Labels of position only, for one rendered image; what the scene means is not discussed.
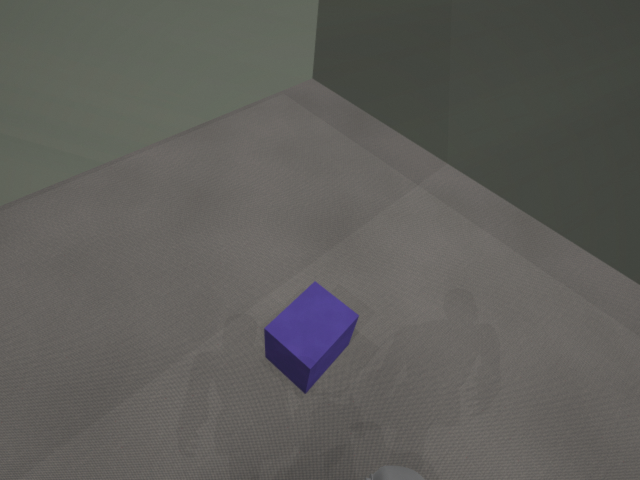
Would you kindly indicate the carton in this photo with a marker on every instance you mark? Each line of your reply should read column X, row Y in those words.
column 308, row 336

